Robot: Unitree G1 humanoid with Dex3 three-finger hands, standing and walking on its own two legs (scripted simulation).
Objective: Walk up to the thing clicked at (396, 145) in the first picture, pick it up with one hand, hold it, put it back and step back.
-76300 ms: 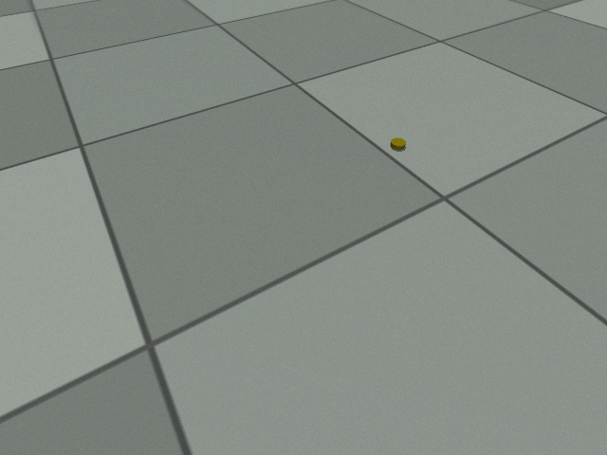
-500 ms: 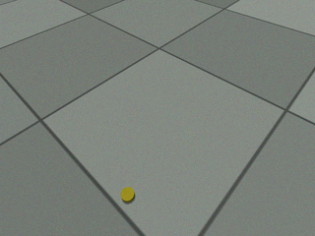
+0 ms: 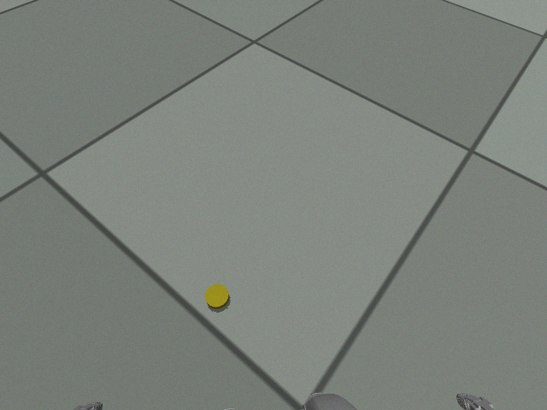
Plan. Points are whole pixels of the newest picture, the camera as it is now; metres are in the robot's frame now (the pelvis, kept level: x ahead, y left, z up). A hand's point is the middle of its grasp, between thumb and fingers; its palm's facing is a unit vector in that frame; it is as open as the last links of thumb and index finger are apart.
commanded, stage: step back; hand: left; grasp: from above
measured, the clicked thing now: (217, 296) +0.54 +0.18 -0.75
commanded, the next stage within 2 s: none
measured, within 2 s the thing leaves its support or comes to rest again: neither
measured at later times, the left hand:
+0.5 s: hand out of the picture +0.01 +0.26 -0.15, palm faces +0.01 -0.92 -0.38, open 7.4 cm
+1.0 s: hand out of the picture -0.20 +0.23 -0.15, palm faces -0.04 -0.91 -0.40, open 7.4 cm
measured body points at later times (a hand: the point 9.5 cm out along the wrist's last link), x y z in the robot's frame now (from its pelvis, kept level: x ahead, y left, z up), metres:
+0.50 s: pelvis -0.12 +0.00 -0.01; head -0.05 +0.00 +0.43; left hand +0.00 +0.30 -0.12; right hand -0.03 -0.33 -0.13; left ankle -0.16 +0.12 -0.73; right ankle -0.04 -0.12 -0.73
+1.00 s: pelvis -0.28 -0.04 -0.01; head -0.23 -0.06 +0.43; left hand -0.20 +0.27 -0.12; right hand -0.16 -0.36 -0.13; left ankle -0.19 +0.11 -0.70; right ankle -0.28 -0.16 -0.73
